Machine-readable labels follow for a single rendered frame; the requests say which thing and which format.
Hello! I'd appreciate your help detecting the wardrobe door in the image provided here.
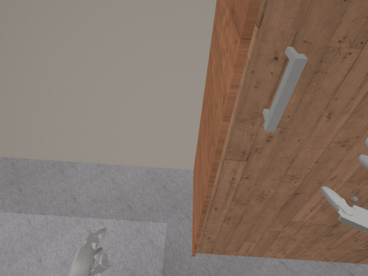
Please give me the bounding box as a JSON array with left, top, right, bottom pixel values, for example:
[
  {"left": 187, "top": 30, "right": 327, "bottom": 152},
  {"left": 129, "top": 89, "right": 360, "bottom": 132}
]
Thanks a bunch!
[{"left": 197, "top": 0, "right": 368, "bottom": 265}]

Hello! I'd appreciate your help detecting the handle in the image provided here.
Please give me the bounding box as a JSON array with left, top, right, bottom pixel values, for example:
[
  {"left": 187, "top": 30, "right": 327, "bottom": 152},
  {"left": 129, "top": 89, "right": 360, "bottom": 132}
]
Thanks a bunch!
[{"left": 263, "top": 47, "right": 308, "bottom": 132}]

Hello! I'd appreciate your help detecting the robot right hand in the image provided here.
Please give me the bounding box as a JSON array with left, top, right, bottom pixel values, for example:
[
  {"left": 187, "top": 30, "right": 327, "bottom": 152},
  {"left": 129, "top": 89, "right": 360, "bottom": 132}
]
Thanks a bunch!
[{"left": 321, "top": 138, "right": 368, "bottom": 233}]

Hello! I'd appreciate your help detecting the robot left hand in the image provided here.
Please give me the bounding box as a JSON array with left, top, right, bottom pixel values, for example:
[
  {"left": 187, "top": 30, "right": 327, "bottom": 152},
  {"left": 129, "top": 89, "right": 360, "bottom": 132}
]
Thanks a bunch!
[{"left": 68, "top": 228, "right": 112, "bottom": 276}]

